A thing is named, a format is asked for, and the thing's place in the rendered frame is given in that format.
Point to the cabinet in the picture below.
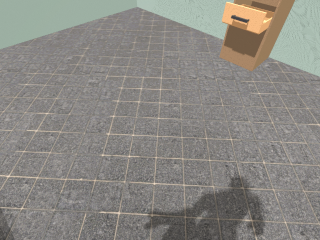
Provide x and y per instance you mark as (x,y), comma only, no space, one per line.
(247,49)

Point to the handle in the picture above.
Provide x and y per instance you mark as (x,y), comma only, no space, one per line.
(239,18)

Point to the drawer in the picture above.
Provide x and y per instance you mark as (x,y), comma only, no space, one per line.
(259,19)

